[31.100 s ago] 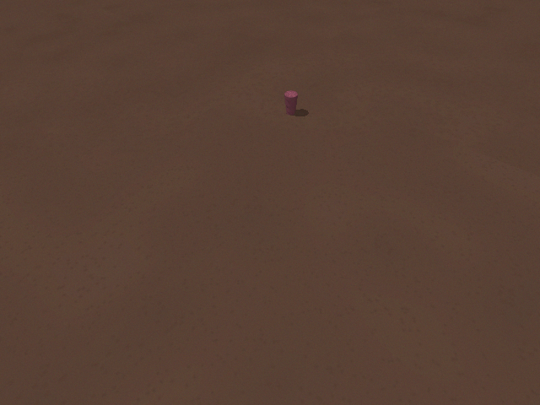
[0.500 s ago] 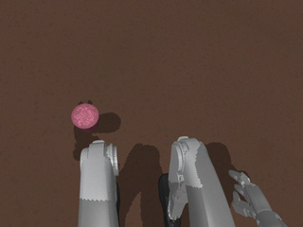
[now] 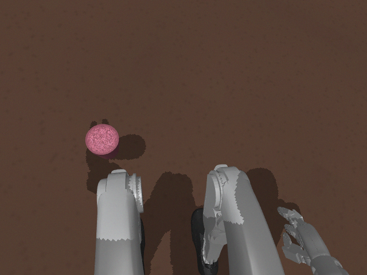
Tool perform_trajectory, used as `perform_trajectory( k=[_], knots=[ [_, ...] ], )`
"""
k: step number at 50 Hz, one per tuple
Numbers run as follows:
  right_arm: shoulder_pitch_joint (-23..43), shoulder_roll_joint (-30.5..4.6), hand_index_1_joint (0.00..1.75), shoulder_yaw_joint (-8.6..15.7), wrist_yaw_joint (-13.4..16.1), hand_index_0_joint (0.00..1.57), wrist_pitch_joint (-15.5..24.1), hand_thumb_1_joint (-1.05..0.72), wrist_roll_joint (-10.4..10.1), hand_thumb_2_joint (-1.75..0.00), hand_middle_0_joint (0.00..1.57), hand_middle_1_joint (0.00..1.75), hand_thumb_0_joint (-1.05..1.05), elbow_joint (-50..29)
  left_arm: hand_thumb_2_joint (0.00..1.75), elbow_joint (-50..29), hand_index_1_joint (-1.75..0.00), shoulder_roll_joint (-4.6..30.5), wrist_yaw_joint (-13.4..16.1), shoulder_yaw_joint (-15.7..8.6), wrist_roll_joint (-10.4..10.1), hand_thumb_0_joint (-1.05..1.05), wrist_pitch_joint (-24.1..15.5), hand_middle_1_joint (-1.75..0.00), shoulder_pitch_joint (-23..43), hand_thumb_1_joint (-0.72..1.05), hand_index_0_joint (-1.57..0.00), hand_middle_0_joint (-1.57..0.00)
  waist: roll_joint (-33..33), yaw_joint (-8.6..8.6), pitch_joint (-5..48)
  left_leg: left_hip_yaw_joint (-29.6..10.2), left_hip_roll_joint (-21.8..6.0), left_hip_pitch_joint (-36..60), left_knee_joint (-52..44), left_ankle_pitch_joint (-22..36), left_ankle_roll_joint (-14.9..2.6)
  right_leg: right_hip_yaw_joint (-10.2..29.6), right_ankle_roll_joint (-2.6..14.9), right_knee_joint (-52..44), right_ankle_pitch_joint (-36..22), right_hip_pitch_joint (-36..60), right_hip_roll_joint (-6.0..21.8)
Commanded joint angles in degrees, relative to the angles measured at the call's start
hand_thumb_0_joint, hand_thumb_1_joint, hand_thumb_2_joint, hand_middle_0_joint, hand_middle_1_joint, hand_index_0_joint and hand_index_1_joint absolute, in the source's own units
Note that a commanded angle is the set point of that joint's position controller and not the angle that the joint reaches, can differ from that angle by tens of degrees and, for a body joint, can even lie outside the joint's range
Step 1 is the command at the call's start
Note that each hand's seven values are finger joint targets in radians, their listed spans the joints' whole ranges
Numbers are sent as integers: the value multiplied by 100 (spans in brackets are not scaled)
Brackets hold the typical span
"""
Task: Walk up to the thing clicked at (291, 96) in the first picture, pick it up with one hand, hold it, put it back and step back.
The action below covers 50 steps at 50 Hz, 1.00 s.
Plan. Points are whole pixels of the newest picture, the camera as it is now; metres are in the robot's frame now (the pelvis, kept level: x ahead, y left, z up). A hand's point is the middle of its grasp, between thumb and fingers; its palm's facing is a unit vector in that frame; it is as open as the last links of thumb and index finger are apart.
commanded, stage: go down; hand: left
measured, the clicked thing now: (106, 145) +0.43 +0.22 -0.31
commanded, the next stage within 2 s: none
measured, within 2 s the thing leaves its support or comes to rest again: neither
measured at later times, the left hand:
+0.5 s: hand out of the picture +0.37 +0.41 +0.02, palm faces +0.07 -1.00 -0.05, open 17.4 cm
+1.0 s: hand out of the picture +0.37 +0.41 +0.02, palm faces +0.08 -1.00 -0.05, open 16.9 cm
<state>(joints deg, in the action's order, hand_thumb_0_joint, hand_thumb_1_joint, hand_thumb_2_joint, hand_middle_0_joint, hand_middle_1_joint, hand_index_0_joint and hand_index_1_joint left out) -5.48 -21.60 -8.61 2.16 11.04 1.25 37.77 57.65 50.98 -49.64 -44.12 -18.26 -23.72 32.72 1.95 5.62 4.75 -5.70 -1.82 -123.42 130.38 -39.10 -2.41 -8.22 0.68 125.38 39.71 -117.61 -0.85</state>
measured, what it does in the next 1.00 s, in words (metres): stands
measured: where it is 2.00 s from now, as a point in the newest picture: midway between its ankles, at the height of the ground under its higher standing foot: (170, 258)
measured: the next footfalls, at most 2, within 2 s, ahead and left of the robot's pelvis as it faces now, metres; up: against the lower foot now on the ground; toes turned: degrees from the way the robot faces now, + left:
none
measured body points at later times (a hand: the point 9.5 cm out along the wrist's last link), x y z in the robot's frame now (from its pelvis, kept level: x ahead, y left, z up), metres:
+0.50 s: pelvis +0.00 +0.00 +0.00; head +0.20 +0.09 +0.39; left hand +0.36 +0.46 +0.02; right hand +0.17 -0.27 -0.09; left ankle +0.08 +0.11 -0.34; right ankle +0.10 -0.11 -0.34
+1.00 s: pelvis +0.00 +0.00 +0.00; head +0.20 +0.09 +0.39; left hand +0.36 +0.46 +0.02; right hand +0.18 -0.27 -0.09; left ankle +0.08 +0.11 -0.34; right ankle +0.10 -0.11 -0.34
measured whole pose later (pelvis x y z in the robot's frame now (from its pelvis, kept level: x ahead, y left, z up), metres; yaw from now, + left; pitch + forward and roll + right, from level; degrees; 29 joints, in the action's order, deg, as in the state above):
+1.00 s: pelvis +0.00 +0.00 +0.00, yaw +0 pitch +31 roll -9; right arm -5.0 -21.2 -8.1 2.5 11.3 1.0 38.3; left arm 56.2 50.0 -49.4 -44.0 -18.8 -24.1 31.5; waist 2.2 5.0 5.5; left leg -5.5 -1.7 -123.4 130.4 -39.1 -2.3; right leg -8.0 0.7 125.6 39.8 -117.7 -0.9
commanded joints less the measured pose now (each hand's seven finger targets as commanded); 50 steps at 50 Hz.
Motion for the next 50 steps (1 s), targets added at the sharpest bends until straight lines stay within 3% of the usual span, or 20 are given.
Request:
perform_trajectory(
  k=[1,2,3,8,11,14,16,18,22,23,26,28,32,34,37,38,40,44,47,50],
  knots=[
    [-678,-1403,30,536,122,20,154,-87,-40,-88,20,30,0,-296,3,-1078,-2,2249,-15,-430,-224,0,-341,-7,1004,-54,-7,-1,-1665,-190,3540,-135,28,3137,-1758,999,87,95,242,-1124,-796,1230,-174],
    [-674,-1413,30,520,118,20,156,-86,-25,-88,20,30,0,-270,5,-1142,-3,2200,-32,-372,-221,0,-366,-8,1131,-54,-6,0,-1742,-131,3577,-135,20,3233,-1718,1084,92,95,245,-1094,-870,1200,-174],
    [-683,-1411,30,508,123,20,159,-87,-2,-88,20,30,0,-262,4,-1099,-2,2312,-27,-461,-212,0,-384,-7,1130,-55,-6,0,-1692,-150,3579,-102,34,3118,-1679,1074,83,108,234,-1102,-874,1332,-173],
    [-612,-1374,30,538,134,20,170,-86,7,-88,20,30,0,-272,7,-1067,-3,2176,37,-322,-169,0,-385,-8,1180,-49,-6,-1,-1623,-145,3331,-15,41,2788,-1760,475,57,144,221,-1226,-514,1339,-184],
    [-562,-1358,30,540,134,20,183,-86,-24,-88,20,30,0,-310,4,-1093,-1,2277,43,-332,-159,0,-375,-6,1141,-51,-6,0,-1655,-220,3426,-21,36,2798,-1817,333,50,166,228,-1214,-404,1255,-187],
    [-592,-1416,30,559,153,20,183,-86,-26,-88,20,30,0,-292,5,-1101,-1,2134,5,-226,-139,0,-355,-6,1208,-51,-4,0,-1933,-159,3421,-169,8,3163,-1921,557,110,95,262,-1065,-587,1004,-164],
    [-593,-1370,30,536,145,20,193,-86,-23,-88,20,30,0,-270,4,-856,-1,2027,-10,-243,-162,0,-340,-6,970,-51,-5,0,-1673,-159,3381,-140,29,3093,-1782,785,97,90,251,-1105,-694,1067,-171],
    [-594,-1394,30,519,154,20,191,-86,-28,-88,20,30,0,-275,4,-1043,-1,2336,-14,-404,-186,0,-395,-7,1073,-52,-5,0,-1710,-209,3423,-124,36,3010,-1766,815,90,103,247,-1084,-726,1184,-163],
    [-616,-1401,30,516,153,20,174,-87,-32,-88,20,30,0,-283,6,-1045,-4,2285,-1,-446,-203,0,-419,-10,1097,-49,-8,-2,-1670,-168,3408,-158,31,3089,-1769,865,87,75,240,-1079,-739,1147,-168],
    [-561,-1418,30,528,156,20,177,-86,-37,-88,20,30,0,-306,6,-1109,-3,2306,5,-445,-202,0,-408,-9,1058,-46,-8,-2,-1751,-247,3475,-169,28,3136,-1831,745,99,101,247,-1060,-655,1078,-161],
    [-594,-1396,30,494,155,20,177,-86,-3,-88,20,30,0,-294,8,-928,-5,2258,0,-418,-188,0,-385,-10,1032,-49,-8,-2,-1687,-199,3580,-97,33,3134,-1696,988,81,113,236,-1078,-830,1255,-174],
    [-628,-1416,30,516,154,20,177,-86,-16,-88,20,30,0,-279,8,-1005,-5,2371,-1,-448,-163,0,-372,-11,1105,-49,-10,-3,-1809,-224,3499,-132,27,3140,-1787,845,96,114,251,-1045,-718,1129,-162],
    [-605,-1372,30,538,146,20,179,-86,-30,-88,20,30,0,-327,8,-1000,-4,2140,-17,-257,-155,0,-323,-9,1072,-47,-7,-2,-1718,-183,3492,-98,36,2999,-1828,562,82,119,245,-1146,-555,1193,-174],
    [-602,-1394,30,534,148,20,180,-86,-33,-88,20,30,0,-296,7,-944,-3,2169,-14,-287,-164,0,-335,-8,1048,-49,-7,-1,-1610,-153,3353,-83,44,2838,-1770,477,62,112,227,-1172,-514,1185,-176],
    [-612,-1383,30,510,140,20,166,-86,-25,-88,20,30,0,-267,7,-1002,-3,2245,-2,-379,-220,0,-373,-9,976,-49,-7,-1,-1539,-206,3479,-22,56,2826,-1623,823,52,141,219,-1153,-740,1370,-178],
    [-643,-1388,30,505,141,20,175,-86,-28,-88,20,30,0,-270,7,-1038,-3,2375,11,-519,-241,0,-380,-9,882,-47,-7,-1,-1502,-269,3550,-19,65,2836,-1627,938,45,138,215,-1147,-801,1482,-179],
    [-622,-1388,30,514,132,20,164,-86,-33,-88,20,30,0,-280,8,-1159,-5,2343,13,-514,-249,0,-388,-11,782,-47,-9,-3,-1686,-329,3654,-55,40,3163,-1690,1158,82,124,236,-1098,-892,1370,-179],
    [-635,-1369,30,544,145,20,183,-86,-51,-88,20,30,0,-279,12,-1351,-8,2302,31,-503,-274,0,-350,-13,855,-44,-10,-4,-1792,-316,3748,-74,38,3206,-1784,1050,87,142,252,-1103,-843,1357,-178],
    [-561,-1384,30,571,161,20,188,-86,-58,-88,20,30,0,-267,12,-1188,-6,2039,3,-322,-262,0,-318,-12,928,-45,-9,-3,-1842,-197,3413,-153,13,3206,-1854,794,94,128,259,-1092,-667,946,-169],
    [-564,-1391,30,585,163,20,180,-85,-59,-88,20,30,0,-259,13,-1087,-7,2107,-8,-310,-181,0,-317,-13,868,-40,-10,-4,-1769,-206,3222,-196,18,3035,-1901,588,105,95,258,-1101,-548,944,-163]
  ],
)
